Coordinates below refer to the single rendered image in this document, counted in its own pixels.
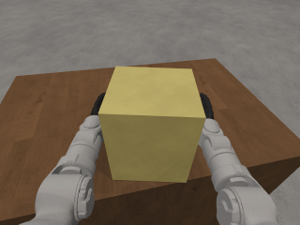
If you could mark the right robot hand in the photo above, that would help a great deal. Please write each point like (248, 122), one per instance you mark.
(207, 106)

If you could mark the left robot forearm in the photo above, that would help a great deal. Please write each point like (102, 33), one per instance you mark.
(82, 154)

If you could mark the pedestal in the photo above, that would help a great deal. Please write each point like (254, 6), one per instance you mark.
(41, 114)

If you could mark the right robot forearm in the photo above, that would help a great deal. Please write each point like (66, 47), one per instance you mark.
(224, 165)

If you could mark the robot right upper arm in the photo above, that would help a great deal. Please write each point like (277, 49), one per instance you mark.
(245, 206)

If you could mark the left robot hand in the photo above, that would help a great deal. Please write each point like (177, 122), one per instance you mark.
(97, 104)

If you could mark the carton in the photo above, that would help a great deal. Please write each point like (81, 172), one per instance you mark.
(151, 120)

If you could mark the robot left upper arm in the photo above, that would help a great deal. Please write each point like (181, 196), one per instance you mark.
(64, 199)

